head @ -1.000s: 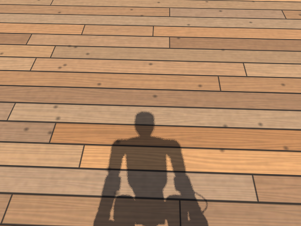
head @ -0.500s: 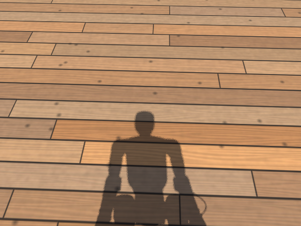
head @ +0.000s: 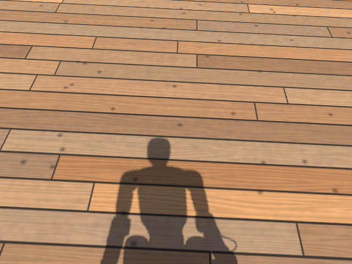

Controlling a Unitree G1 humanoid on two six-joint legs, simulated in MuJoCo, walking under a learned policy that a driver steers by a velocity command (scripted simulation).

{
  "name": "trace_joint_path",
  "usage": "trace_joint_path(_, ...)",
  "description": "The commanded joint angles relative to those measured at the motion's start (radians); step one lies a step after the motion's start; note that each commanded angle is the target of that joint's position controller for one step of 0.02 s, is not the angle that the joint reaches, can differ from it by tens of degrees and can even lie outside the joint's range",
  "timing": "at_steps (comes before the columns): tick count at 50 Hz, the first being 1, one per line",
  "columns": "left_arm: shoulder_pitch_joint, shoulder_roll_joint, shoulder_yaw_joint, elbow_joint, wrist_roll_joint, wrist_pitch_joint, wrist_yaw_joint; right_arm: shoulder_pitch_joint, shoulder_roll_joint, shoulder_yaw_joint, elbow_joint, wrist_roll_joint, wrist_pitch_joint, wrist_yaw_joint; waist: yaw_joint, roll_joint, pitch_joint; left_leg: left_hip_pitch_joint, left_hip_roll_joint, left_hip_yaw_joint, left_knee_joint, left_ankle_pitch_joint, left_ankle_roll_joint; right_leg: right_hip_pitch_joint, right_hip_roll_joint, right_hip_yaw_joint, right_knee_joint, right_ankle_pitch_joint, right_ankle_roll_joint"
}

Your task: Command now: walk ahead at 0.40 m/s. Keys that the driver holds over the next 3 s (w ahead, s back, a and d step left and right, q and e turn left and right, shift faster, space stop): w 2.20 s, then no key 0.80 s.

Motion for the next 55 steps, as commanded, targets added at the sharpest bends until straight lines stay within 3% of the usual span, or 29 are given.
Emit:
trace_joint_path(1,-0.195,0.085,0.002,-0.158,0.001,-0.061,-0.011,0.365,-0.163,-0.036,0.062,-0.025,0.001,0.006,-0.117,0.236,0.101,0.475,0.415,-0.696,-0.364,0.285,0.205,-0.688,0.023,0.032,0.514,-0.027,-0.047)
trace_joint_path(2,-0.194,0.091,0.004,-0.159,-0.008,-0.066,-0.019,0.278,-0.123,-0.022,0.033,-0.028,0.004,0.006,-0.076,0.141,0.135,0.441,0.391,-0.568,-0.357,0.393,0.182,-0.721,-0.005,0.043,0.583,0.051,-0.062)
trace_joint_path(3,-0.198,0.088,0.008,-0.160,-0.004,-0.066,-0.023,0.224,-0.121,-0.014,0.018,-0.026,0.013,0.010,-0.051,0.088,0.134,0.426,0.349,-0.447,-0.367,0.484,0.155,-0.726,-0.037,0.017,0.571,0.122,-0.067)
trace_joint_path(5,-0.230,0.096,0.024,-0.176,0.010,-0.059,-0.027,0.221,-0.075,0.007,0.025,-0.027,0.039,0.013,-0.034,0.087,0.124,0.402,0.272,-0.272,-0.379,0.619,0.086,-0.698,-0.080,-0.037,0.513,0.198,-0.067)
trace_joint_path(6,-0.237,0.072,0.021,-0.180,0.007,-0.049,-0.034,0.230,-0.065,0.013,0.027,-0.030,0.049,0.008,-0.028,0.111,0.119,0.370,0.248,-0.226,-0.396,0.632,0.080,-0.672,-0.081,-0.061,0.489,0.218,-0.058)
trace_joint_path(11,-0.512,0.018,-0.014,-0.297,0.017,-0.032,-0.042,0.191,-0.142,0.012,-0.013,-0.035,0.046,-0.025,-0.052,0.111,0.194,0.098,0.184,-0.114,-0.514,0.606,0.077,-0.440,-0.034,-0.148,0.016,0.454,-0.010)
trace_joint_path(15,-0.600,0.087,-0.005,-0.352,0.003,-0.034,-0.053,0.216,-0.192,-0.009,-0.009,-0.013,0.035,-0.031,-0.035,0.141,0.191,0.233,0.246,-0.112,-0.501,0.706,0.074,-0.368,-0.004,-0.133,-0.178,0.483,-0.050)
trace_joint_path(17,-0.550,0.134,0.015,-0.353,0.006,-0.039,-0.054,0.198,-0.208,-0.018,-0.015,-0.024,0.040,-0.029,0.016,0.167,0.110,0.335,0.264,-0.101,-0.379,1.017,0.052,-0.271,0.037,-0.142,-0.204,0.447,-0.085)
trace_joint_path(19,-0.290,0.201,0.052,-0.279,0.002,-0.035,-0.044,0.155,-0.215,-0.023,-0.028,-0.042,0.062,-0.024,0.148,0.206,-0.058,0.339,0.237,-0.070,-0.063,1.263,0.025,0.026,0.083,-0.156,-0.212,0.411,-0.132)
trace_joint_path(20,-0.097,0.247,0.069,-0.229,0.009,-0.025,-0.032,0.115,-0.203,-0.015,-0.055,-0.050,0.061,-0.016,0.228,0.174,-0.174,0.123,0.204,-0.070,0.205,1.062,0.003,0.345,-0.035,-0.031,-0.190,0.413,-0.181)
trace_joint_path(21,0.023,0.331,0.088,-0.201,0.047,-0.021,-0.031,0.258,-0.048,0.024,-0.059,-0.046,0.045,0.004,0.149,-0.118,-0.371,-0.282,0.008,-0.066,0.677,0.320,-0.058,0.738,-0.337,0.467,-0.232,0.240,-0.364)
trace_joint_path(22,0.006,0.249,0.064,-0.185,0.051,-0.021,-0.035,0.261,-0.068,0.023,-0.036,-0.019,0.011,0.016,0.151,-0.159,-0.428,-0.397,-0.034,-0.224,0.853,-0.121,-0.029,0.717,-0.391,0.749,-0.430,0.145,-0.377)
trace_joint_path(23,-0.113,0.199,0.049,-0.194,0.035,-0.025,-0.037,0.133,-0.156,-0.002,-0.088,0.014,-0.003,0.018,0.114,-0.130,-0.204,-0.489,0.037,-0.191,0.876,-0.074,-0.009,0.526,-0.348,0.598,-0.477,0.110,-0.311)
trace_joint_path(24,-0.234,0.159,0.035,-0.218,0.027,-0.030,-0.041,0.034,-0.187,-0.008,-0.122,0.019,-0.005,0.011,0.075,-0.020,-0.080,-0.464,0.097,-0.153,0.825,0.032,-0.003,0.317,-0.314,0.435,-0.517,0.180,-0.271)
trace_joint_path(25,-0.295,0.130,0.023,-0.226,0.035,-0.037,-0.051,-0.003,-0.188,-0.017,-0.127,0.009,0.002,-0.001,0.035,0.054,-0.025,-0.411,0.134,-0.130,0.776,0.090,-0.004,0.158,-0.275,0.327,-0.551,0.270,-0.246)
trace_joint_path(26,-0.324,0.116,0.017,-0.221,0.044,-0.043,-0.057,0.030,-0.163,-0.022,-0.122,0.000,0.020,-0.008,-0.013,0.038,-0.010,-0.335,0.169,-0.134,0.726,0.126,-0.005,0.055,-0.231,0.238,-0.582,0.301,-0.227)
trace_joint_path(28,-0.309,0.112,0.016,-0.193,0.043,-0.047,-0.063,0.075,-0.117,-0.021,-0.111,-0.003,0.050,-0.017,-0.046,-0.006,0.020,-0.279,0.188,-0.119,0.659,0.133,-0.017,-0.053,-0.190,0.150,-0.631,0.314,-0.229)
trace_joint_path(32,-0.223,0.173,0.026,-0.152,0.045,-0.049,-0.037,-0.082,-0.151,-0.036,-0.176,-0.026,0.058,-0.029,-0.025,-0.006,0.080,-0.421,0.220,-0.098,0.469,0.294,-0.062,-0.050,-0.181,0.086,-0.672,0.356,-0.241)
trace_joint_path(37,-0.119,0.206,0.031,-0.132,0.029,-0.030,-0.014,-0.283,-0.131,-0.030,-0.231,-0.020,0.042,-0.015,0.045,0.001,0.080,-0.446,0.180,-0.060,0.123,0.504,-0.073,0.078,-0.167,0.034,-0.655,0.391,-0.191)
trace_joint_path(42,-0.041,0.219,0.037,-0.099,0.018,-0.011,-0.012,-0.414,-0.135,-0.022,-0.281,-0.006,0.033,0.016,0.088,-0.011,0.109,-0.439,0.145,-0.044,-0.036,0.436,-0.063,0.221,-0.219,0.037,-0.589,0.371,-0.180)
trace_joint_path(45,-0.058,0.236,0.046,-0.098,0.016,0.004,-0.008,-0.378,-0.169,-0.031,-0.290,-0.005,0.020,0.030,0.047,-0.033,0.086,-0.347,0.118,-0.030,-0.093,0.324,-0.023,0.280,-0.254,0.055,-0.506,0.464,-0.156)
trace_joint_path(47,-0.096,0.217,0.038,-0.111,0.025,0.013,-0.008,-0.139,-0.241,-0.071,-0.221,-0.009,0.015,0.024,-0.075,-0.018,-0.056,-0.019,0.063,0.011,-0.124,0.314,0.026,0.231,-0.175,-0.014,-0.225,0.746,-0.112)
trace_joint_path(48,-0.095,0.174,0.018,-0.141,0.044,0.010,-0.008,0.062,-0.330,-0.095,-0.182,-0.021,0.016,0.014,-0.141,0.098,-0.220,0.293,0.248,-0.197,-0.109,0.336,0.098,0.031,-0.106,-0.079,0.110,0.553,-0.070)
trace_joint_path(49,0.026,0.032,-0.021,-0.146,0.034,-0.016,-0.019,0.124,-0.407,-0.110,-0.157,-0.031,0.022,0.022,-0.077,0.383,-0.329,0.624,0.453,-0.671,-0.232,0.183,0.258,-0.385,0.080,-0.078,0.441,-0.053,-0.011)
trace_joint_path(50,-0.019,0.148,0.002,-0.133,0.009,-0.040,-0.022,0.112,-0.297,-0.083,-0.164,-0.027,0.019,0.024,-0.104,0.278,-0.318,0.608,0.443,-0.751,-0.298,0.088,0.239,-0.501,0.031,0.060,0.573,-0.120,-0.028)
trace_joint_path(51,-0.118,0.210,0.019,-0.164,-0.009,-0.052,-0.025,0.016,-0.248,-0.066,-0.185,-0.023,0.017,0.022,-0.089,0.213,-0.179,0.481,0.410,-0.593,-0.302,0.148,0.188,-0.556,-0.023,0.048,0.586,-0.031,-0.048)
trace_joint_path(52,-0.170,0.206,0.020,-0.174,-0.003,-0.052,-0.019,-0.074,-0.223,-0.055,-0.205,-0.025,0.019,0.023,-0.057,0.122,-0.116,0.340,0.370,-0.466,-0.323,0.257,0.162,-0.511,-0.075,0.021,0.544,0.065,-0.046)
trace_joint_path(53,-0.197,0.196,0.026,-0.178,0.015,-0.045,-0.013,-0.126,-0.195,-0.047,-0.213,-0.029,0.020,0.028,-0.031,0.090,-0.059,0.223,0.328,-0.378,-0.357,0.334,0.149,-0.469,-0.104,0.012,0.478,0.122,-0.039)
trace_joint_path(55,-0.161,0.156,0.028,-0.170,0.020,-0.017,-0.012,-0.135,-0.169,-0.039,-0.199,-0.037,0.018,0.033,0.014,0.118,-0.032,0.117,0.282,-0.282,-0.415,0.394,0.139,-0.374,-0.131,0.009,0.406,0.180,-0.031)
Next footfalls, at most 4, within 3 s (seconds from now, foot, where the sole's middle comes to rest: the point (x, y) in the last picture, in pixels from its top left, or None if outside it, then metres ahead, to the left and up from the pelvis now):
0.40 right None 0.39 -0.10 -0.76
0.96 left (138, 225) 0.67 0.15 -0.76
1.52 right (194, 163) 0.99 -0.09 -0.76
2.10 left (146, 108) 1.34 0.16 -0.76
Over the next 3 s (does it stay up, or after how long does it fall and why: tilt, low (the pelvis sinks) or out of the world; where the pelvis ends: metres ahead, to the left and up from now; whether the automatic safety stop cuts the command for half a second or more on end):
stays up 1.38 0.04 0.01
